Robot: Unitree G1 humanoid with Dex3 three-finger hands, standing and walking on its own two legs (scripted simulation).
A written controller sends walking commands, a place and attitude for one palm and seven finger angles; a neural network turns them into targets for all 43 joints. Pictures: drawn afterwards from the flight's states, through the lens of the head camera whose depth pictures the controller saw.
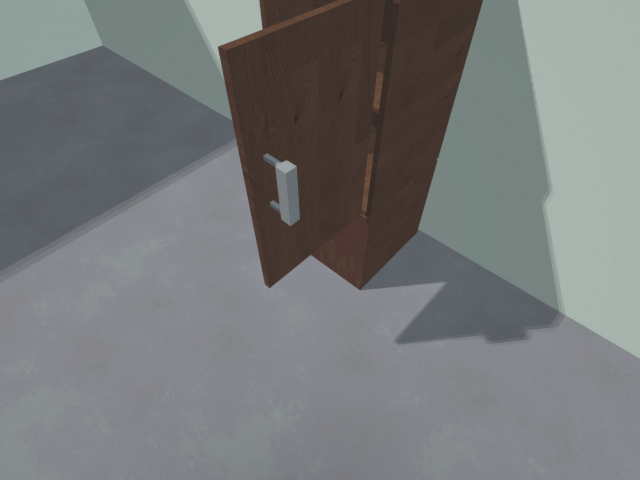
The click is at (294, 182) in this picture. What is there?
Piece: cupboard door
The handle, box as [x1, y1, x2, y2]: [263, 153, 299, 225]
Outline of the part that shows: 267,153 263,155 263,158 275,167 279,196 279,203 278,204 273,200 270,202 270,205 281,214 281,219 290,225 299,219 296,166 287,160 280,162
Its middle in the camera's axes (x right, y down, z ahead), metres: -0.08 -0.09 +0.74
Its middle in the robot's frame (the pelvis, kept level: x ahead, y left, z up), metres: +0.61 +0.11 -0.03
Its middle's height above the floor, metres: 0.75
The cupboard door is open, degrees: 88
